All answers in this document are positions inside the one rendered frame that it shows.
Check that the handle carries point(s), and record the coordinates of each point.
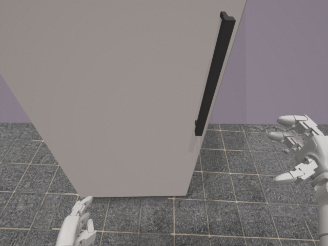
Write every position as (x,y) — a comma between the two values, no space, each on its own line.
(224,36)

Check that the robot right hand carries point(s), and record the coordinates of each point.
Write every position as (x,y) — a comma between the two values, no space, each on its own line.
(316,149)

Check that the fridge door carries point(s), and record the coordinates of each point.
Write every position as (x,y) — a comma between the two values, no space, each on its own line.
(114,87)

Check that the robot left hand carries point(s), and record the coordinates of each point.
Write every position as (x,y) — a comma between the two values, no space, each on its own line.
(72,225)

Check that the robot right forearm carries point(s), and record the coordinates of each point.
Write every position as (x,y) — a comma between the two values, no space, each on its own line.
(320,186)

